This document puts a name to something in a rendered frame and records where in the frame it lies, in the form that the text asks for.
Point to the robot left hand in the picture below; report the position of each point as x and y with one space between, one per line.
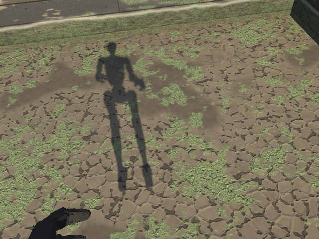
57 220

